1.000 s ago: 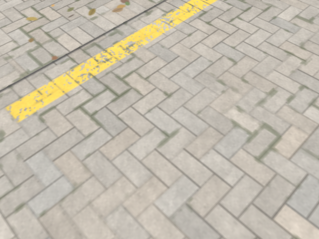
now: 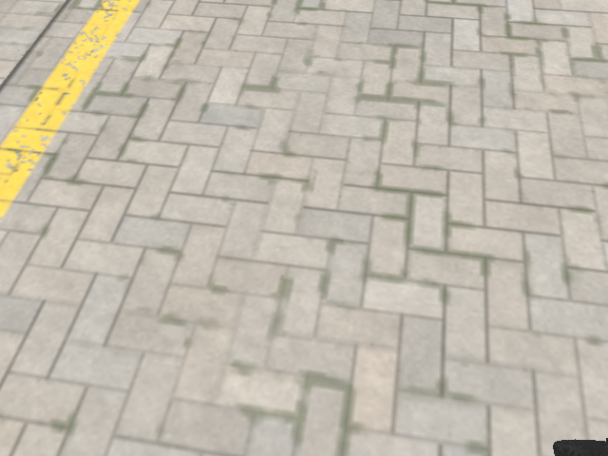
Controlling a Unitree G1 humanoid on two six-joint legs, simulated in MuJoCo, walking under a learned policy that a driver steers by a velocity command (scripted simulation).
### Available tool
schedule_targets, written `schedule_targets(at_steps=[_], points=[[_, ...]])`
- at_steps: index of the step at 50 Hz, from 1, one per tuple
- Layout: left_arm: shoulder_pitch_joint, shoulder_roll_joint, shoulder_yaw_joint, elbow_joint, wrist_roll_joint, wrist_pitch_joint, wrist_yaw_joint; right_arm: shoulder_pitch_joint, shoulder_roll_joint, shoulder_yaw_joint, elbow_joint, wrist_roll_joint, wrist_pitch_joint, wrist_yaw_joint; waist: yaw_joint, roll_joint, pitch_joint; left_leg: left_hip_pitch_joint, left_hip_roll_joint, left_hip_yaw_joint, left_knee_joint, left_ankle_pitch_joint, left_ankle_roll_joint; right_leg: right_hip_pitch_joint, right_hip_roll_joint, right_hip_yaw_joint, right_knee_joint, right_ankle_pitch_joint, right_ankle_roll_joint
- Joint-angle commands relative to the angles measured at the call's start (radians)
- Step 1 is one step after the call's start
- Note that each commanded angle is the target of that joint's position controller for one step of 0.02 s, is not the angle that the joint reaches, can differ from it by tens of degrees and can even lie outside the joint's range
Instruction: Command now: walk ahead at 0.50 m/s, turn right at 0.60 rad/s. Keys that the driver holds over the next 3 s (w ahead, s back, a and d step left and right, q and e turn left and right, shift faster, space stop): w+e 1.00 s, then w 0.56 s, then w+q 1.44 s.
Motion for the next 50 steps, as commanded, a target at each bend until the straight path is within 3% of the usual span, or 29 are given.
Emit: schedule_targets(at_steps=[1, 3, 6, 8, 9, 10, 11, 12, 13, 14, 15, 17, 19, 22, 26, 30, 33, 34, 35, 36, 37, 38, 39, 40, 41, 42, 43, 46, 50], points=[[-0.018, 0.182, 0.054, -0.056, -0.008, -0.011, 0.017, -0.085, -0.041, -0.003, -0.071, 0.007, -0.013, 0.009, 0.002, -0.093, -0.04, 0.156, -0.067, 0.041, -0.19, 0.189, -0.01, -0.104, -0.191, 0.156, -0.112, 0.161, -0.134], [0.017, 0.186, 0.057, -0.035, -0.014, -0.008, 0.018, -0.125, -0.058, -0.008, -0.086, 0.02, -0.019, 0.016, 0.015, -0.103, -0.035, 0.187, -0.083, 0.023, -0.251, 0.206, -0.002, -0.078, -0.212, 0.204, -0.089, 0.108, -0.123], [0.03, 0.172, 0.056, -0.018, -0.016, -0.001, 0.021, -0.115, -0.1, -0.026, -0.089, 0.025, -0.028, 0.022, -0.004, -0.131, -0.038, 0.219, -0.086, -0.008, -0.317, 0.115, 0.03, 0.012, -0.247, 0.295, -0.007, 0.072, -0.101], [0.012, 0.156, 0.053, -0.019, -0.013, 0.006, 0.021, -0.023, -0.118, -0.043, -0.067, 0.025, -0.035, 0.018, -0.056, -0.155, -0.06, 0.342, -0.09, 0.015, -0.36, 0.054, 0.068, 0.02, -0.231, 0.317, 0.074, 0.104, -0.074], [0.012, 0.115, 0.038, -0.024, -0.008, 0.005, 0.018, 0.074, -0.146, -0.058, -0.051, 0.014, -0.04, 0.011, -0.104, -0.136, -0.133, 0.51, -0.046, -0.007, -0.372, 0.039, 0.106, -0.016, -0.179, 0.278, 0.207, 0.122, -0.042], [0.036, 0.051, 0.014, -0.04, 0.011, 0.003, 0.016, 0.22, -0.199, -0.072, -0.04, 0.002, -0.039, 0.002, -0.15, -0.005, -0.279, 0.764, 0.131, -0.182, -0.36, -0.022, 0.164, -0.138, -0.107, 0.185, 0.494, -0.065, -0.002], [0.159, 0.024, 0.003, -0.074, -0.026, -0.005, 0.016, 0.279, -0.259, -0.088, -0.004, -0.003, -0.023, 0.011, -0.087, 0.339, -0.365, 1.004, 0.319, -0.659, -0.482, -0.312, 0.311, -0.479, -0.004, 0.076, 0.791, -0.42, 0.053], [0.138, 0.131, 0.023, -0.041, -0.033, -0.003, 0.021, 0.242, -0.157, -0.066, -0.025, 0.018, -0.019, 0.016, -0.109, 0.2, -0.274, 0.948, 0.311, -0.684, -0.527, -0.502, 0.288, -0.582, -0.084, 0.102, 0.91, -0.367, 0.07], [0.034, 0.176, 0.038, -0.051, -0.026, 0.003, 0.02, 0.205, -0.107, -0.053, -0.031, 0.021, -0.014, 0.012, -0.131, 0.116, -0.16, 0.838, 0.271, -0.516, -0.533, -0.439, 0.248, -0.604, -0.113, 0.075, 0.931, -0.274, 0.077], [-0.011, 0.165, 0.038, -0.056, -0.016, 0.007, 0.022, 0.162, -0.091, -0.045, -0.035, 0.011, -0.009, 0.01, -0.116, 0.052, -0.105, 0.734, 0.229, -0.391, -0.544, -0.289, 0.231, -0.57, -0.146, 0.05, 0.913, -0.205, 0.085], [-0.044, 0.152, 0.04, -0.067, -0.008, 0.007, 0.019, 0.139, -0.07, -0.039, -0.025, 0.007, -0.006, 0.008, -0.104, 0.048, -0.059, 0.662, 0.195, -0.301, -0.562, -0.175, 0.231, -0.556, -0.171, 0.047, 0.87, -0.16, 0.089], [-0.036, 0.113, 0.038, -0.071, -0.019, 0.014, 0.008, 0.129, -0.055, -0.036, -0.011, 0.004, -0.013, 0.003, -0.08, 0.094, -0.045, 0.589, 0.155, -0.175, -0.606, -0.073, 0.225, -0.494, -0.205, 0.026, 0.826, -0.118, 0.091], [-0.059, 0.08, 0.03, -0.084, -0.018, 0.023, 0.004, 0.137, -0.068, -0.042, 0.008, 0.011, -0.02, 0.001, -0.077, 0.083, -0.029, 0.572, 0.159, -0.1, -0.639, -0.002, 0.245, -0.513, -0.216, 0.008, 0.785, -0.095, 0.098], [-0.115, 0.062, 0.022, -0.107, -0.012, 0.023, -0.002, 0.147, -0.102, -0.053, 0.033, 0.011, -0.019, -0.001, -0.084, 0.051, -0.016, 0.599, 0.172, -0.008, -0.662, 0.112, 0.262, -0.562, -0.226, 0.001, 0.669, 0.002, 0.111], [-0.217, 0.041, 0.01, -0.126, -0.011, 0.007, -0.027, 0.155, -0.129, -0.057, 0.055, 0.016, -0.006, -0.006, -0.118, 0.034, 0.007, 0.617, 0.143, 0.14, -0.664, 0.194, 0.232, -0.508, -0.213, -0.06, 0.445, 0.191, 0.099], [-0.318, 0.04, 0.007, -0.167, -0.015, 0.004, -0.051, 0.21, -0.165, -0.066, 0.089, 0.034, 0.014, -0.008, -0.141, 0.03, 0.039, 0.699, 0.173, 0.207, -0.639, 0.263, 0.209, -0.479, -0.19, -0.119, 0.311, 0.177, 0.062], [-0.273, 0.087, 0.031, -0.174, -0.007, 0.012, -0.057, 0.205, -0.209, -0.081, 0.091, 0.049, 0.032, -0.016, -0.08, 0.069, -0.016, 0.763, 0.183, 0.262, -0.477, 0.682, 0.181, -0.347, -0.113, -0.188, 0.277, 0.034, 0.002], [-0.18, 0.121, 0.05, -0.155, -0.006, 0.017, -0.054, 0.198, -0.22, -0.085, 0.088, 0.053, 0.04, -0.019, -0.021, 0.073, -0.072, 0.753, 0.173, 0.283, -0.335, 0.81, 0.168, -0.222, -0.072, -0.21, 0.26, 0.007, -0.028], [-0.011, 0.169, 0.081, -0.109, -0.009, 0.023, -0.043, 0.187, -0.205, -0.078, 0.082, 0.055, 0.043, -0.024, 0.072, 0.046, -0.158, 0.652, 0.141, 0.308, -0.124, 0.78, 0.138, 0.025, -0.037, -0.205, 0.198, 0.072, -0.068], [0.13, 0.248, 0.108, -0.075, -0.016, 0.036, -0.02, 0.219, -0.138, -0.052, 0.065, 0.019, 0.038, -0.024, 0.111, -0.099, -0.247, 0.384, 0.089, 0.305, 0.194, 0.327, 0.096, 0.333, -0.179, 0.028, 0.19, 0.08, -0.128], [0.068, 0.334, 0.108, -0.1, -0.019, 0.02, -0.021, 0.295, -0.024, -0.012, 0.003, -0.005, 0.012, -0.009, -0.021, -0.311, -0.359, -0.011, -0.122, 0.162, 0.502, -0.495, 0.05, 0.58, -0.408, 0.623, 0.053, -0.163, -0.315], [0.088, 0.235, 0.083, -0.117, -0.015, 0.003, -0.029, 0.171, -0.126, -0.03, -0.004, 0.03, -0.019, 0.005, 0.068, -0.175, -0.394, -0.109, -0.092, -0.01, 0.572, -0.466, 0.065, 0.578, -0.428, 0.697, -0.054, -0.255, -0.298], [0.052, 0.197, 0.068, -0.104, -0.007, -0.013, -0.031, 0.097, -0.15, -0.037, -0.035, 0.058, -0.036, 0.011, 0.06, -0.14, -0.241, -0.163, -0.054, 0.003, 0.531, -0.361, 0.083, 0.46, -0.402, 0.56, -0.074, -0.179, -0.255], [-0.004, 0.178, 0.061, -0.103, -0.008, -0.02, -0.031, 0.091, -0.134, -0.031, -0.029, 0.044, -0.045, 0.005, 0.013, -0.052, -0.162, -0.116, -0.013, 0.005, 0.445, -0.277, 0.086, 0.316, -0.357, 0.448, -0.074, -0.061, -0.225], [-0.062, 0.155, 0.054, -0.111, -0.003, -0.022, -0.028, 0.097, -0.134, -0.035, -0.019, 0.019, -0.044, -0.002, -0.026, -0.038, -0.118, -0.054, 0.011, 0.005, 0.364, -0.231, 0.075, 0.2, -0.319, 0.365, -0.081, 0.06, -0.205], [-0.094, 0.138, 0.046, -0.123, 0.01, -0.023, -0.024, 0.119, -0.138, -0.039, -0.014, 0.013, -0.035, -0.001, -0.058, -0.062, -0.108, 0.007, 0.027, -0.003, 0.333, -0.198, 0.066, 0.127, -0.296, 0.322, -0.101, 0.14, -0.201], [-0.107, 0.136, 0.044, -0.123, 0.011, -0.025, -0.021, 0.13, -0.132, -0.04, -0.011, 0.009, -0.024, 0.0, -0.071, -0.071, -0.103, 0.035, 0.027, 0.002, 0.301, -0.184, 0.051, 0.083, -0.286, 0.304, -0.118, 0.191, -0.207], [-0.079, 0.153, 0.048, -0.095, 0.002, -0.03, -0.002, 0.09, -0.09, -0.029, -0.021, -0.003, -0.001, -0.003, -0.07, -0.06, -0.069, 0.045, 0.01, 0.031, 0.171, -0.102, 0.002, -0.018, -0.251, 0.215, -0.137, 0.291, -0.208], [-0.023, 0.17, 0.053, -0.057, -0.005, -0.018, 0.017, -0.07, -0.047, -0.011, -0.061, 0.003, -0.004, 0.005, -0.011, -0.09, -0.035, 0.104, -0.046, 0.04, -0.134, 0.156, -0.014, -0.073, -0.185, 0.154, -0.12, 0.198, -0.144]])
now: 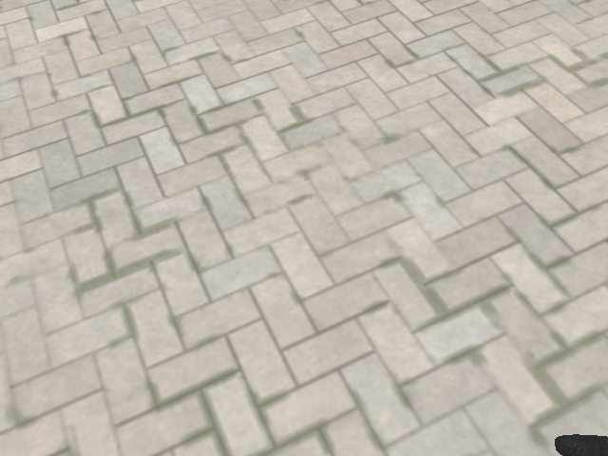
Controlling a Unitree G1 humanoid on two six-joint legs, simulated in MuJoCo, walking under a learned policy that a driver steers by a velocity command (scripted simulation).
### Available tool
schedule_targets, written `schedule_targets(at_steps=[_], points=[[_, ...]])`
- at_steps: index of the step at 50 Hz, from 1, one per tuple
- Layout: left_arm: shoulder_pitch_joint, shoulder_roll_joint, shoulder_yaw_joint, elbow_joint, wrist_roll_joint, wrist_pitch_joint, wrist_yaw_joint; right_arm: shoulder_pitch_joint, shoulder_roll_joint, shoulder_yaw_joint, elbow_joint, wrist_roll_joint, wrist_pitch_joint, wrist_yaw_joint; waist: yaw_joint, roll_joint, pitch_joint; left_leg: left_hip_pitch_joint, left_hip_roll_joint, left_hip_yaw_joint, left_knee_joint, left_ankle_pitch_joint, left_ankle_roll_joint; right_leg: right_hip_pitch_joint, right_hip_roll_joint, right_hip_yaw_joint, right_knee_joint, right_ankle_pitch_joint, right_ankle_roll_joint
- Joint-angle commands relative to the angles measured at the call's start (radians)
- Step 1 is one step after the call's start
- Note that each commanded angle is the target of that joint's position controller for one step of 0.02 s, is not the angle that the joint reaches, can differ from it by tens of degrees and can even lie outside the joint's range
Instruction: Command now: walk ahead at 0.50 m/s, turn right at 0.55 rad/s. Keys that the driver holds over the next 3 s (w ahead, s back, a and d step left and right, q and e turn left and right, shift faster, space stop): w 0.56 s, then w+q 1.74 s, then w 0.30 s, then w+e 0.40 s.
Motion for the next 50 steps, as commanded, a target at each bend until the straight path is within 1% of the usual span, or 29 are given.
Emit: schedule_targets(at_steps=[1, 4, 7, 9, 10, 11, 12, 13, 14, 15, 16, 17, 19, 22, 24, 29, 31, 33, 34, 35, 36, 37, 38, 39, 40, 41, 43, 46, 50], points=[[-0.016, 0.178, 0.05, -0.051, -0.005, -0.012, 0.017, -0.083, -0.039, -0.003, -0.07, 0.007, -0.013, 0.009, 0.001, -0.103, -0.038, 0.137, -0.064, 0.048, -0.193, 0.189, -0.011, -0.095, -0.188, 0.143, -0.108, 0.166, -0.125], [0.038, 0.165, 0.045, -0.009, -0.011, -0.012, 0.016, -0.132, -0.054, -0.006, -0.084, 0.018, -0.025, 0.024, 0.029, -0.114, -0.028, 0.163, -0.068, 0.034, -0.274, 0.233, 0.012, -0.032, -0.231, 0.187, -0.075, 0.114, -0.115], [0.056, 0.16, 0.045, 0.02, -0.006, -0.004, 0.019, -0.119, -0.083, -0.018, -0.089, 0.018, -0.033, 0.031, 0.014, -0.142, -0.018, 0.16, -0.07, 0.03, -0.32, 0.115, 0.059, 0.082, -0.285, 0.247, -0.006, 0.175, -0.1], [0.036, 0.155, 0.043, 0.024, -0.004, 0.004, 0.017, -0.015, -0.106, -0.035, -0.065, 0.013, -0.038, 0.024, -0.044, -0.158, -0.052, 0.293, -0.097, 0.072, -0.367, 0.051, 0.106, 0.109, -0.265, 0.238, 0.095, 0.365, -0.074], [0.03, 0.125, 0.031, 0.018, 0.002, 0.005, 0.015, 0.104, -0.139, -0.05, -0.042, 0.004, -0.043, 0.019, -0.101, -0.135, -0.154, 0.488, -0.053, 0.044, -0.351, 0.082, 0.15, 0.071, -0.211, 0.195, 0.259, 0.425, -0.046], [0.098, 0.077, 0.01, 0.004, 0.017, 0.0, 0.015, 0.25, -0.21, -0.068, -0.029, -0.009, -0.043, 0.016, -0.125, 0.016, -0.324, 0.822, 0.129, -0.183, -0.299, 0.098, 0.253, -0.139, -0.122, 0.13, 0.557, 0.202, 0.004], [0.202, 0.037, -0.004, 0.013, -0.011, -0.011, 0.014, 0.343, -0.227, -0.081, 0.024, 0.007, -0.028, 0.029, -0.106, 0.293, -0.41, 1.043, 0.284, -0.616, -0.456, -0.2, 0.378, -0.447, 0.001, 0.052, 0.848, -0.36, 0.071], [0.126, 0.13, 0.012, 0.018, -0.023, -0.016, 0.014, 0.336, -0.14, -0.057, 0.021, 0.035, -0.026, 0.032, -0.138, 0.164, -0.304, 0.989, 0.277, -0.665, -0.524, -0.427, 0.345, -0.565, -0.053, 0.109, 0.944, -0.364, 0.068], [0.0, 0.164, 0.022, -0.007, -0.023, -0.018, 0.014, 0.267, -0.102, -0.044, 0.012, 0.032, -0.021, 0.028, -0.146, 0.071, -0.167, 0.858, 0.242, -0.524, -0.542, -0.402, 0.305, -0.601, -0.095, 0.075, 0.946, -0.276, 0.066], [-0.066, 0.154, 0.019, -0.025, -0.01, -0.021, 0.014, 0.215, -0.09, -0.036, 0.004, 0.019, -0.015, 0.026, -0.127, 0.016, -0.09, 0.732, 0.203, -0.416, -0.561, -0.287, 0.293, -0.584, -0.133, 0.033, 0.91, -0.209, 0.068], [-0.09, 0.138, 0.02, -0.033, 0.002, -0.026, 0.011, 0.186, -0.074, -0.03, 0.006, 0.011, -0.013, 0.023, -0.102, 0.013, -0.048, 0.648, 0.17, -0.347, -0.583, -0.188, 0.293, -0.559, -0.168, 0.019, 0.848, -0.157, 0.071], [-0.077, 0.119, 0.019, -0.029, 0.003, -0.028, 0.007, 0.175, -0.059, -0.023, 0.006, 0.003, -0.015, 0.02, -0.079, 0.039, -0.049, 0.601, 0.138, -0.29, -0.602, -0.112, 0.283, -0.507, -0.192, 0.011, 0.805, -0.125, 0.072], [-0.054, 0.082, 0.012, -0.017, 0.001, -0.025, 0.004, 0.182, -0.055, -0.021, 0.018, 0.012, -0.019, 0.019, -0.063, 0.068, -0.061, 0.569, 0.114, -0.215, -0.631, -0.006, 0.291, -0.472, -0.204, -0.016, 0.737, -0.113, 0.083], [-0.138, 0.051, -0.003, -0.045, 0.012, -0.025, 0.002, 0.209, -0.1, -0.032, 0.04, 0.024, -0.018, 0.012, -0.078, 0.045, -0.036, 0.552, 0.118, -0.138, -0.671, 0.105, 0.309, -0.504, -0.219, -0.044, 0.573, -0.027, 0.108], [-0.201, 0.038, -0.011, -0.056, 0.011, -0.031, -0.004, 0.225, -0.114, -0.035, 0.052, 0.027, -0.011, 0.007, -0.097, 0.038, -0.029, 0.548, 0.094, -0.077, -0.681, 0.131, 0.29, -0.482, -0.213, -0.059, 0.442, 0.095, 0.113], [-0.356, 0.037, -0.015, -0.092, -0.002, -0.046, -0.025, 0.321, -0.129, -0.035, 0.101, 0.04, 0.007, 0.003, -0.15, 0.034, 0.002, 0.565, 0.098, -0.033, -0.661, 0.136, 0.263, -0.393, -0.168, -0.085, 0.234, 0.254, 0.11], [-0.388, 0.052, -0.009, -0.109, -0.003, -0.054, -0.034, 0.342, -0.135, -0.037, 0.116, 0.044, 0.02, -0.002, -0.139, 0.037, 0.015, 0.616, 0.125, -0.067, -0.623, 0.153, 0.252, -0.39, -0.156, -0.071, 0.184, 0.208, 0.093], [-0.35, 0.082, 0.003, -0.101, -0.002, -0.062, -0.038, 0.335, -0.157, -0.046, 0.12, 0.045, 0.032, -0.009, -0.1, 0.05, -0.003, 0.646, 0.143, -0.094, -0.566, 0.214, 0.234, -0.313, -0.142, -0.071, 0.143, 0.147, 0.073], [-0.273, 0.105, 0.017, -0.08, 0.001, -0.065, -0.034, 0.315, -0.163, -0.046, 0.116, 0.046, 0.035, -0.012, -0.048, 0.049, -0.044, 0.631, 0.122, -0.076, -0.483, 0.323, 0.215, -0.188, -0.125, -0.088, 0.107, 0.14, 0.054], [-0.138, 0.151, 0.04, -0.041, 0.007, -0.065, -0.024, 0.312, -0.14, -0.037, 0.11, 0.039, 0.035, -0.012, 0.017, 0.034, -0.14, 0.569, 0.067, -0.042, -0.322, 0.368, 0.186, 0.027, -0.137, -0.087, 0.107, 0.15, 0.025], [0.044, 0.225, 0.061, -0.017, 0.025, -0.061, -0.011, 0.3, -0.074, -0.012, 0.075, 0.013, 0.031, -0.012, 0.089, -0.069, -0.305, 0.378, -0.003, 0.002, -0.019, 0.126, 0.144, 0.326, -0.327, 0.099, 0.153, 0.16, -0.039], [0.083, 0.284, 0.072, 0.005, 0.026, -0.048, -0.013, 0.445, 0.033, 0.019, 0.06, 0.028, 0.015, -0.01, 0.024, -0.341, -0.44, 0.036, -0.138, 0.048, 0.298, -0.466, 0.089, 0.595, -0.546, 0.512, 0.06, -0.035, -0.182], [0.076, 0.18, 0.049, 0.002, 0.017, -0.045, -0.013, 0.397, -0.079, -0.008, 0.079, 0.053, 0.008, -0.01, 0.06, -0.244, -0.38, -0.063, -0.091, -0.041, 0.419, -0.481, 0.086, 0.525, -0.518, 0.564, -0.013, -0.199, -0.167], [0.016, 0.137, 0.033, 0.004, 0.01, -0.047, -0.01, 0.306, -0.125, -0.026, 0.054, 0.065, 0.006, -0.009, 0.055, -0.194, -0.231, -0.109, -0.052, -0.029, 0.437, -0.389, 0.091, 0.403, -0.484, 0.406, -0.036, -0.182, -0.126], [-0.049, 0.113, 0.024, 0.005, 0.013, -0.05, -0.011, 0.264, -0.113, -0.027, 0.047, 0.057, 0.009, -0.013, 0.025, -0.143, -0.163, -0.079, -0.015, -0.011, 0.411, -0.307, 0.085, 0.282, -0.442, 0.299, -0.064, -0.092, -0.105], [-0.096, 0.083, 0.017, 0.01, 0.017, -0.053, -0.014, 0.243, -0.101, -0.031, 0.043, 0.045, 0.016, -0.013, -0.001, -0.137, -0.107, -0.052, 0.007, -0.01, 0.37, -0.255, 0.079, 0.187, -0.407, 0.214, -0.099, -0.015, -0.095], [-0.141, 0.063, 0.016, 0.023, 0.026, -0.068, -0.016, 0.27, -0.06, -0.031, 0.049, 0.048, 0.04, -0.01, -0.046, -0.152, -0.073, 0.037, 0.035, -0.011, 0.336, -0.196, 0.071, 0.071, -0.373, 0.096, -0.161, 0.083, -0.087], [-0.155, 0.09, 0.028, 0.054, 0.025, -0.084, -0.011, 0.236, -0.028, -0.029, 0.023, 0.042, 0.065, -0.009, -0.067, -0.111, -0.031, 0.007, 0.046, -0.015, 0.276, -0.123, 0.053, 0.022, -0.382, -0.016, -0.211, 0.195, -0.101], [-0.141, 0.124, 0.038, 0.086, 0.026, -0.077, 0.001, 0.143, -0.012, -0.021, -0.011, 0.039, 0.06, 0.011, -0.044, -0.084, -0.003, 0.002, 0.036, 0.014, 0.051, 0.081, 0.055, 0.047, -0.353, -0.16, -0.227, 0.257, -0.082]])
Over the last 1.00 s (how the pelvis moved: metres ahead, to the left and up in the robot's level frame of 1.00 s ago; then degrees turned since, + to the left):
0.52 -0.12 0.00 -36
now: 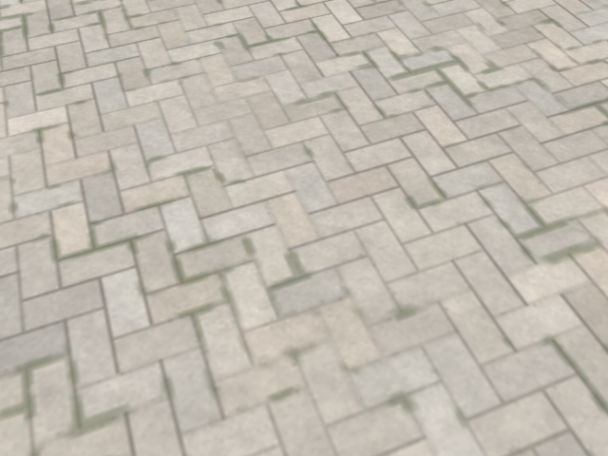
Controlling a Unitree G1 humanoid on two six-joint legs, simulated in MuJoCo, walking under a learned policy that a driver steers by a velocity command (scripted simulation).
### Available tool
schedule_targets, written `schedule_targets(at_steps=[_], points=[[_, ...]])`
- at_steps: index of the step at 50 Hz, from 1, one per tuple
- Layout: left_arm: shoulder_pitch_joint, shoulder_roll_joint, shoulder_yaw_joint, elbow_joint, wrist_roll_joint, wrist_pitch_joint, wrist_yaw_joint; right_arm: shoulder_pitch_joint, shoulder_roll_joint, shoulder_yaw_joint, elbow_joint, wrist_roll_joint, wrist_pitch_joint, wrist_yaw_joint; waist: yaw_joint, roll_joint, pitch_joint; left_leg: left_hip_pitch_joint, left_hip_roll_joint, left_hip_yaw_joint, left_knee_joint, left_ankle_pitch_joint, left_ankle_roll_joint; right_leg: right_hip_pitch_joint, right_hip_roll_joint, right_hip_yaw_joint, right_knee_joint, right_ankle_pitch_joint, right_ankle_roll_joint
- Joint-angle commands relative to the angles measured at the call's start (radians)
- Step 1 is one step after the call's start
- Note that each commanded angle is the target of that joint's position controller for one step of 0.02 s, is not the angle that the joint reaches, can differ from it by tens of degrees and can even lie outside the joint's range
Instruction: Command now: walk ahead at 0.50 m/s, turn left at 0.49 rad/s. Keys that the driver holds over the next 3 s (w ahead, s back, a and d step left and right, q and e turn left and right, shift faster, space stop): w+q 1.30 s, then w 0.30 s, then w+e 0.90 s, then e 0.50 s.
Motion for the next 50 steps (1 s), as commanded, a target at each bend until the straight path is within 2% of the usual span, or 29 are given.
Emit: schedule_targets(at_steps=[1, 4, 7, 9, 10, 11, 12, 13, 14, 15, 16, 17, 18, 19, 22, 27, 29, 32, 34, 35, 36, 37, 38, 39, 40, 41, 43, 45, 50], points=[[-0.095, 0.148, 0.031, -0.067, -0.003, -0.016, 0.011, -0.026, -0.005, 0.007, -0.068, -0.002, -0.011, 0.019, -0.024, -0.095, 0.032, 0.02, 0.02, 0.005, -0.149, 0.155, 0.006, -0.039, -0.268, 0.075, -0.145, 0.271, -0.139], [-0.041, 0.176, 0.039, -0.039, -0.015, -0.002, 0.015, -0.131, 0.001, 0.014, -0.113, -0.003, -0.013, 0.037, 0.017, -0.077, 0.062, 0.01, 0.007, 0.052, -0.261, 0.172, 0.029, 0.035, -0.292, 0.027, -0.134, 0.288, -0.128], [-0.01, 0.199, 0.048, -0.015, -0.031, 0.022, 0.016, -0.186, -0.014, 0.01, -0.156, -0.004, -0.01, 0.052, 0.02, -0.087, 0.071, -0.005, -0.016, 0.09, -0.32, 0.083, 0.066, 0.145, -0.32, -0.005, -0.068, 0.404, -0.105], [-0.021, 0.228, 0.056, -0.016, -0.039, 0.036, 0.022, -0.152, -0.044, -0.006, -0.168, -0.006, -0.004, 0.056, -0.02, -0.122, 0.022, 0.092, -0.075, 0.147, -0.326, -0.021, 0.104, 0.184, -0.32, -0.037, 0.055, 0.719, -0.082], [-0.029, 0.241, 0.06, -0.018, -0.043, 0.045, 0.025, -0.079, -0.07, -0.022, -0.157, -0.006, 0.0, 0.055, -0.067, -0.136, -0.027, 0.195, -0.117, 0.175, -0.327, -0.066, 0.128, 0.183, -0.312, -0.052, 0.177, 0.867, -0.07], [-0.045, 0.239, 0.057, -0.023, -0.047, 0.052, 0.028, 0.063, -0.112, -0.049, -0.123, -0.003, 0.003, 0.047, -0.151, -0.122, -0.102, 0.395, -0.162, 0.187, -0.384, -0.027, 0.162, 0.12, -0.281, -0.079, 0.37, 0.892, -0.043], [-0.034, 0.208, 0.044, -0.035, -0.03, 0.047, 0.033, 0.235, -0.187, -0.086, -0.079, 0.0, 0.013, 0.027, -0.226, -0.049, -0.192, 0.704, -0.115, 0.059, -0.412, 0.002, 0.21, -0.102, -0.241, -0.079, 0.655, 0.655, 0.001], [0.057, 0.056, -0.004, -0.092, 0.012, 0.024, 0.019, 0.204, -0.301, -0.101, -0.083, 0.01, 0.009, 0.017, -0.1, 0.228, -0.251, 1.021, 0.147, -0.502, -0.497, -0.143, 0.39, -0.57, -0.034, -0.022, 1.015, -0.301, 0.069], [-0.021, 0.119, -0.001, -0.099, -0.017, -0.015, 0.004, 0.23, -0.231, -0.076, -0.122, 0.0, -0.01, 0.023, -0.164, 0.113, -0.402, 1.086, 0.231, -0.781, -0.649, -0.275, 0.447, -0.678, 0.0, 0.232, 1.138, -0.408, 0.058], [-0.125, 0.171, 0.013, -0.133, -0.057, -0.036, -0.005, 0.199, -0.173, -0.059, -0.111, -0.009, -0.025, 0.027, -0.18, 0.059, -0.264, 1.003, 0.205, -0.642, -0.679, -0.218, 0.389, -0.76, -0.05, 0.251, 1.124, -0.313, 0.035], [-0.144, 0.157, 0.007, -0.14, -0.051, -0.048, -0.002, 0.147, -0.151, -0.052, -0.112, -0.007, -0.034, 0.027, -0.139, -0.005, -0.169, 0.861, 0.16, -0.516, -0.676, -0.129, 0.353, -0.737, -0.093, 0.245, 1.038, -0.224, 0.021], [-0.141, 0.156, 0.01, -0.128, -0.025, -0.05, 0.006, 0.08, -0.12, -0.043, -0.122, -0.009, -0.036, 0.024, -0.096, -0.04, -0.112, 0.727, 0.122, -0.421, -0.68, -0.011, 0.326, -0.675, -0.124, 0.243, 0.947, -0.172, 0.027], [-0.122, 0.166, 0.017, -0.12, -0.012, -0.04, 0.008, 0.038, -0.093, -0.032, -0.14, -0.021, -0.038, 0.02, -0.06, -0.024, -0.095, 0.634, 0.094, -0.36, -0.698, 0.091, 0.315, -0.6, -0.144, 0.251, 0.897, -0.135, 0.032], [-0.109, 0.164, 0.02, -0.12, -0.008, -0.028, 0.006, 0.023, -0.09, -0.031, -0.149, -0.025, -0.038, 0.017, -0.042, -0.013, -0.088, 0.579, 0.082, -0.339, -0.717, 0.142, 0.317, -0.557, -0.146, 0.249, 0.864, -0.118, 0.044], [-0.138, 0.118, 0.009, -0.132, 0.004, -0.002, 0.009, 0.045, -0.119, -0.039, -0.138, -0.015, -0.042, -0.001, -0.036, -0.025, -0.057, 0.471, 0.047, -0.248, -0.743, 0.241, 0.318, -0.531, -0.129, 0.217, 0.716, -0.04, 0.092], [-0.324, 0.077, -0.014, -0.181, -0.008, -0.006, -0.004, 0.115, -0.142, -0.048, -0.108, -0.006, -0.029, -0.022, -0.108, 0.019, -0.017, 0.396, -0.023, -0.187, -0.731, 0.082, 0.239, -0.434, -0.055, 0.204, 0.352, 0.276, 0.113], [-0.363, 0.093, -0.01, -0.198, -0.019, -0.012, -0.011, 0.149, -0.144, -0.05, -0.091, -0.001, -0.025, -0.022, -0.122, 0.029, -0.013, 0.42, -0.004, -0.232, -0.708, 0.032, 0.228, -0.408, -0.041, 0.22, 0.296, 0.297, 0.106], [-0.357, 0.134, 0.005, -0.203, -0.022, -0.024, -0.019, 0.163, -0.129, -0.048, -0.081, 0.002, -0.018, -0.027, -0.106, 0.052, -0.017, 0.508, 0.031, -0.321, -0.623, -0.003, 0.21, -0.385, -0.038, 0.252, 0.234, 0.214, 0.076], [-0.275, 0.153, 0.02, -0.183, -0.023, -0.034, -0.018, 0.142, -0.119, -0.047, -0.086, -0.001, -0.011, -0.028, -0.056, 0.081, -0.035, 0.521, 0.024, -0.352, -0.547, 0.032, 0.187, -0.281, -0.033, 0.233, 0.197, 0.146, 0.041], [-0.182, 0.178, 0.035, -0.161, -0.015, -0.038, -0.011, 0.138, -0.086, -0.035, -0.092, -0.005, -0.011, -0.026, -0.011, 0.071, -0.093, 0.495, -0.024, -0.323, -0.44, 0.068, 0.157, -0.131, -0.055, 0.235, 0.174, 0.138, 0.01], [-0.039, 0.228, 0.049, -0.147, 0.001, -0.041, -0.003, 0.148, -0.025, -0.012, -0.108, -0.019, -0.013, -0.023, 0.046, -0.032, -0.229, 0.386, -0.087, -0.242, -0.169, -0.051, 0.12, 0.115, -0.215, 0.387, 0.187, 0.07, -0.051], [0.047, 0.308, 0.068, -0.113, 0.009, -0.025, -0.006, 0.282, 0.028, 0.006, -0.141, 0.011, -0.022, -0.022, -0.013, -0.37, -0.342, 0.031, -0.219, -0.11, 0.153, -0.458, 0.051, 0.415, -0.431, 0.855, 0.087, -0.18, -0.214], [0.028, 0.218, 0.05, -0.121, -0.016, -0.021, -0.013, 0.278, -0.077, -0.01, -0.115, 0.021, -0.022, -0.027, 0.006, -0.293, -0.281, -0.1, -0.138, -0.131, 0.294, -0.448, 0.037, 0.387, -0.448, 0.956, 0.032, -0.408, -0.21], [-0.015, 0.156, 0.033, -0.133, -0.018, -0.016, -0.009, 0.172, -0.134, -0.027, -0.122, 0.014, -0.017, -0.027, 0.031, -0.204, -0.159, -0.13, -0.105, -0.114, 0.329, -0.354, 0.031, 0.274, -0.404, 0.795, 0.02, -0.371, -0.165], [-0.063, 0.136, 0.024, -0.138, -0.009, -0.009, -0.007, 0.12, -0.131, -0.029, -0.13, 0.002, -0.012, -0.028, 0.017, -0.141, -0.096, -0.098, -0.071, -0.084, 0.315, -0.282, 0.026, 0.163, -0.362, 0.658, 0.012, -0.227, -0.139], [-0.091, 0.112, 0.016, -0.13, -0.005, -0.005, -0.005, 0.084, -0.119, -0.031, -0.141, -0.008, -0.012, -0.025, 0.004, -0.133, -0.044, -0.079, -0.045, -0.082, 0.271, -0.233, 0.023, 0.078, -0.324, 0.561, -0.006, -0.109, -0.133], [-0.103, 0.096, 0.011, -0.116, -0.001, -0.009, 0.0, 0.091, -0.08, -0.029, -0.147, 0.004, -0.004, -0.013, -0.024, -0.173, -0.025, -0.012, -0.008, -0.064, 0.219, -0.187, 0.023, -0.005, -0.281, 0.43, -0.05, 0.004, -0.122], [-0.094, 0.111, 0.017, -0.098, -0.009, -0.017, 0.001, 0.073, -0.045, -0.021, -0.162, 0.005, 0.005, -0.009, -0.027, -0.162, -0.012, -0.024, 0.005, -0.045, 0.174, -0.164, 0.016, -0.025, -0.283, 0.353, -0.085, 0.076, -0.141], [-0.089, 0.16, 0.03, -0.069, -0.01, -0.012, 0.005, -0.014, -0.023, -0.009, -0.192, 0.0, 0.001, 0.007, -0.012, -0.123, 0.005, -0.051, 0.011, -0.016, -0.049, 0.04, 0.004, 0.011, -0.279, 0.177, -0.113, 0.25, -0.144]])
Over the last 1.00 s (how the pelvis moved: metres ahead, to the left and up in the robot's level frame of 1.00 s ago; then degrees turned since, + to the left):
0.55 -0.03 0.00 5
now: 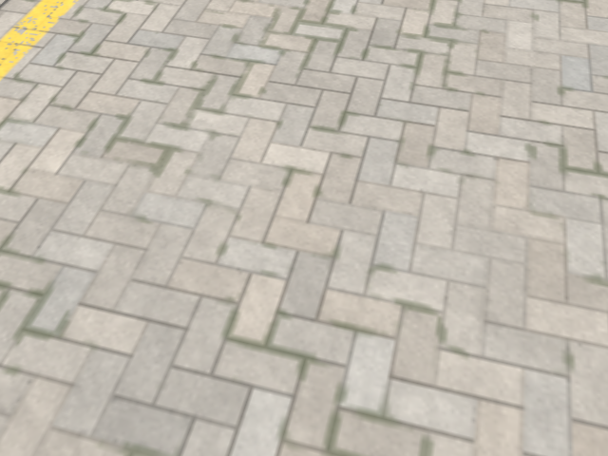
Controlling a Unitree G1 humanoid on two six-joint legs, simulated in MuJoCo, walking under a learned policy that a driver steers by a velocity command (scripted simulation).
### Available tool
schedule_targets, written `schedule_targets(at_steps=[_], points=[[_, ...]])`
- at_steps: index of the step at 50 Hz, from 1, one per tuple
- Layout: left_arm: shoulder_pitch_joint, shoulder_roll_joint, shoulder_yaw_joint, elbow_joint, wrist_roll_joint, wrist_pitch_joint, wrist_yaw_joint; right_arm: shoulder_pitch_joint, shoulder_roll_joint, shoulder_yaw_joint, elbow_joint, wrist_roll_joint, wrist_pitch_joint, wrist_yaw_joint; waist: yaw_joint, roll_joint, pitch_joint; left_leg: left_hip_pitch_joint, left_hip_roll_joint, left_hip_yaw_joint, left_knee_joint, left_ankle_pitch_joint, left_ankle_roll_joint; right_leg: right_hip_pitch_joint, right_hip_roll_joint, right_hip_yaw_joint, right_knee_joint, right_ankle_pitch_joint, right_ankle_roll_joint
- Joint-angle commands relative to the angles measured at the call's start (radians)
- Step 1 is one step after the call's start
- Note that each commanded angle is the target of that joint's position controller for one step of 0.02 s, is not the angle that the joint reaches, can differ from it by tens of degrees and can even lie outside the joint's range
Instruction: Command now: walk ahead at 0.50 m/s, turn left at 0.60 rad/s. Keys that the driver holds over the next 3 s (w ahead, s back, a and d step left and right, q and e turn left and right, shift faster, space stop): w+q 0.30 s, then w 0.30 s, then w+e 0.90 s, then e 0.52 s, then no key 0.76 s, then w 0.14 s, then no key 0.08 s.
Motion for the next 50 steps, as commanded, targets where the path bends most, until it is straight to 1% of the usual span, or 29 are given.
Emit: schedule_targets(at_steps=[1, 4, 7, 9, 10, 11, 12, 13, 14, 15, 16, 17, 18, 20, 22, 27, 32, 35, 36, 37, 38, 39, 40, 41, 42, 43, 44, 46, 50], points=[[-0.081, 0.163, 0.034, -0.067, -0.003, -0.013, 0.006, -0.048, -0.019, 0.003, -0.079, 0.0, -0.019, 0.016, -0.014, -0.118, 0.005, -0.035, 0.024, 0.004, -0.142, 0.153, 0.001, 0.036, -0.263, 0.105, -0.143, 0.282, -0.142], [-0.036, 0.185, 0.038, -0.044, -0.011, 0.0, 0.01, -0.148, -0.002, 0.012, -0.108, -0.001, -0.025, 0.036, 0.022, -0.104, 0.034, -0.002, 0.006, 0.059, -0.276, 0.216, 0.018, 0.071, -0.268, 0.034, -0.137, 0.307, -0.124], [-0.008, 0.213, 0.046, -0.025, -0.027, 0.018, 0.01, -0.196, -0.016, 0.008, -0.138, 0.002, -0.024, 0.052, 0.019, -0.11, 0.05, 0.018, -0.018, 0.098, -0.351, 0.147, 0.054, 0.152, -0.297, -0.009, -0.092, 0.431, -0.105], [-0.013, 0.246, 0.056, -0.026, -0.037, 0.03, 0.016, -0.155, -0.052, -0.01, -0.14, -0.006, -0.018, 0.055, -0.028, -0.143, 0.003, 0.124, -0.078, 0.15, -0.368, 0.044, 0.095, 0.192, -0.3, -0.048, 0.032, 0.761, -0.085], [-0.018, 0.26, 0.061, -0.029, -0.041, 0.038, 0.02, -0.075, -0.083, -0.028, -0.125, -0.008, -0.013, 0.053, -0.081, -0.152, -0.048, 0.235, -0.118, 0.173, -0.378, 0.007, 0.123, 0.191, -0.293, -0.067, 0.162, 0.905, -0.074], [-0.032, 0.252, 0.057, -0.034, -0.044, 0.043, 0.025, 0.082, -0.128, -0.056, -0.083, -0.005, -0.009, 0.044, -0.172, -0.13, -0.128, 0.46, -0.156, 0.178, -0.44, 0.066, 0.161, 0.11, -0.266, -0.095, 0.361, 0.908, -0.047], [-0.016, 0.207, 0.038, -0.048, -0.019, 0.039, 0.028, 0.249, -0.198, -0.087, -0.04, 0.0, 0.004, 0.023, -0.241, -0.034, -0.219, 0.773, -0.072, 0.013, -0.455, 0.07, 0.213, -0.135, -0.227, -0.091, 0.66, 0.603, -0.006], [0.073, 0.061, -0.01, -0.111, 0.02, 0.015, 0.012, 0.193, -0.305, -0.093, -0.054, 0.007, -0.007, 0.017, -0.097, 0.235, -0.297, 1.06, 0.187, -0.568, -0.55, -0.098, 0.394, -0.578, -0.018, -0.006, 1.005, -0.35, 0.048], [-0.027, 0.149, 0.001, -0.121, -0.013, -0.021, -0.003, 0.227, -0.22, -0.069, -0.082, 0.001, -0.025, 0.024, -0.182, 0.122, -0.413, 1.092, 0.241, -0.766, -0.684, -0.242, 0.425, -0.679, -0.012, 0.213, 1.108, -0.377, 0.037], [-0.12, 0.191, 0.013, -0.154, -0.048, -0.039, -0.01, 0.195, -0.17, -0.052, -0.065, -0.009, -0.041, 0.027, -0.187, 0.071, -0.26, 0.99, 0.211, -0.62, -0.708, -0.171, 0.371, -0.748, -0.057, 0.213, 1.081, -0.272, 0.02], [-0.122, 0.173, 0.005, -0.148, -0.04, -0.048, -0.007, 0.137, -0.142, -0.042, -0.06, -0.007, -0.048, 0.027, -0.139, -0.007, -0.176, 0.842, 0.171, -0.488, -0.708, -0.059, 0.335, -0.704, -0.103, 0.206, 0.988, -0.181, 0.013], [-0.113, 0.17, 0.007, -0.132, -0.016, -0.047, -0.001, 0.072, -0.11, -0.031, -0.066, -0.013, -0.05, 0.025, -0.098, -0.035, -0.125, 0.713, 0.135, -0.391, -0.713, 0.071, 0.308, -0.637, -0.135, 0.199, 0.904, -0.131, 0.022], [-0.088, 0.174, 0.012, -0.12, -0.009, -0.035, -0.002, 0.033, -0.083, -0.019, -0.076, -0.026, -0.052, 0.021, -0.066, -0.016, -0.107, 0.628, 0.11, -0.328, -0.733, 0.177, 0.297, -0.568, -0.158, 0.203, 0.864, -0.095, 0.029], [-0.06, 0.151, 0.009, -0.107, -0.002, -0.012, -0.003, 0.021, -0.081, -0.015, -0.064, -0.027, -0.061, 0.016, -0.043, -0.006, -0.099, 0.537, 0.098, -0.27, -0.767, 0.298, 0.306, -0.509, -0.161, 0.183, 0.809, -0.067, 0.056], [-0.093, 0.12, 0.0, -0.115, 0.005, 0.003, -0.001, 0.046, -0.101, -0.018, -0.036, -0.024, -0.068, 0.007, -0.048, -0.012, -0.067, 0.482, 0.081, -0.198, -0.797, 0.342, 0.303, -0.516, -0.157, 0.167, 0.72, 0.006, 0.084], [-0.266, 0.079, -0.019, -0.153, -0.003, -0.002, -0.012, 0.108, -0.118, -0.018, 0.02, -0.017, -0.066, -0.008, -0.118, 0.003, -0.01, 0.461, 0.024, -0.089, -0.815, 0.225, 0.233, -0.475, -0.113, 0.145, 0.375, 0.341, 0.088], [-0.355, 0.097, -0.017, -0.187, -0.018, -0.013, -0.037, 0.179, -0.132, -0.022, 0.084, -0.013, -0.059, -0.008, -0.149, 0.018, 0.032, 0.633, 0.109, -0.125, -0.773, 0.207, 0.222, -0.535, -0.091, 0.152, 0.243, 0.315, 0.036], [-0.322, 0.112, -0.013, -0.188, -0.02, -0.013, -0.05, 0.179, -0.141, -0.028, 0.107, -0.015, -0.047, -0.014, -0.122, 0.032, 0.014, 0.741, 0.145, -0.104, -0.7, 0.393, 0.189, -0.51, -0.07, 0.132, 0.221, 0.177, -0.02], [-0.265, 0.129, -0.003, -0.176, -0.019, -0.012, -0.05, 0.162, -0.149, -0.029, 0.107, -0.017, -0.043, -0.017, -0.088, 0.043, -0.027, 0.753, 0.131, -0.077, -0.63, 0.575, 0.172, -0.422, -0.037, 0.104, 0.218, 0.139, -0.043], [-0.145, 0.16, 0.016, -0.141, -0.016, -0.01, -0.045, 0.145, -0.143, -0.025, 0.104, -0.022, -0.036, -0.021, -0.023, 0.028, -0.11, 0.737, 0.089, -0.026, -0.476, 0.74, 0.147, -0.254, 0.004, 0.072, 0.199, 0.159, -0.074], [0.004, 0.21, 0.034, -0.113, -0.013, -0.007, -0.04, 0.149, -0.121, -0.012, 0.085, -0.036, -0.034, -0.029, 0.037, -0.022, -0.233, 0.6, 0.049, 0.02, -0.242, 0.642, 0.111, 0.012, -0.075, 0.183, 0.236, 0.227, -0.122], [0.097, 0.31, 0.06, -0.106, -0.01, -0.001, -0.038, 0.27, -0.042, 0.013, 0.059, -0.042, -0.053, -0.02, -0.002, -0.248, -0.37, 0.195, -0.109, 0.074, 0.152, 0.18, 0.017, 0.394, -0.305, 0.649, 0.199, 0.09, -0.302], [0.126, 0.237, 0.044, -0.091, -0.034, 0.003, -0.044, 0.239, -0.051, 0.019, 0.064, -0.039, -0.075, -0.012, 0.025, -0.288, -0.401, -0.003, -0.17, -0.031, 0.283, -0.345, 0.004, 0.49, -0.356, 0.927, 0.029, -0.099, -0.338], [0.07, 0.192, 0.029, -0.105, -0.034, 0.006, -0.038, 0.138, -0.115, 0.005, 0.038, -0.005, -0.094, 0.0, 0.037, -0.211, -0.261, -0.099, -0.106, -0.073, 0.333, -0.296, 0.019, 0.395, -0.34, 0.828, 0.001, -0.195, -0.288], [0.011, 0.176, 0.025, -0.124, -0.021, 0.011, -0.032, 0.058, -0.115, 0.008, 0.018, 0.001, -0.106, 0.003, 0.028, -0.122, -0.161, -0.097, -0.065, -0.052, 0.289, -0.22, 0.031, 0.252, -0.301, 0.715, -0.014, -0.155, -0.259], [-0.03, 0.16, 0.018, -0.133, -0.014, 0.015, -0.03, 0.016, -0.11, 0.007, 0.007, -0.017, -0.113, 0.001, 0.001, -0.067, -0.078, -0.077, -0.036, -0.037, 0.205, -0.172, 0.029, 0.116, -0.266, 0.63, -0.036, -0.058, -0.248], [-0.052, 0.141, 0.011, -0.141, -0.005, 0.014, -0.025, 0.022, -0.109, 0.001, 0.006, -0.034, -0.112, -0.003, -0.033, -0.079, -0.06, -0.014, -0.01, -0.039, 0.132, -0.13, 0.025, 0.034, -0.233, 0.575, -0.054, 0.04, -0.238], [-0.066, 0.138, 0.011, -0.153, -0.008, 0.016, -0.018, 0.053, -0.085, 0.003, 0.008, -0.044, -0.101, -0.005, -0.066, -0.121, -0.06, 0.048, -0.005, -0.026, 0.052, -0.11, -0.002, -0.042, -0.196, 0.518, -0.08, 0.158, -0.247], [-0.028, 0.182, 0.028, -0.141, -0.021, 0.018, 0.005, -0.046, -0.045, 0.018, -0.019, -0.044, -0.088, -0.013, -0.046, -0.114, -0.03, 0.067, -0.026, 0.001, -0.183, 0.064, -0.053, -0.136, -0.15, 0.416, -0.096, 0.25, -0.232]])
Over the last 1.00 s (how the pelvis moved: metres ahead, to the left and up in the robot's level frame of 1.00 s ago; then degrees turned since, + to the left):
0.55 0.12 0.00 35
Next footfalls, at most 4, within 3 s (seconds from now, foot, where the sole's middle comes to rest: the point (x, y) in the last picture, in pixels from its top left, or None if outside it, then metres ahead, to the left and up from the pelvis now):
0.24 left None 0.29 0.15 -0.78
0.76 right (334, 383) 0.64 0.02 -0.78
1.24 left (243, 290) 0.88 0.26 -0.78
1.72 right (359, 230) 1.10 -0.04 -0.78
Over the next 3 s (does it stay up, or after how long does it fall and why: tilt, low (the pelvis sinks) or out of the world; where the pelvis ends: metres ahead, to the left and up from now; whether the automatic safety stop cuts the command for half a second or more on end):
stays up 1.10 0.08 -0.02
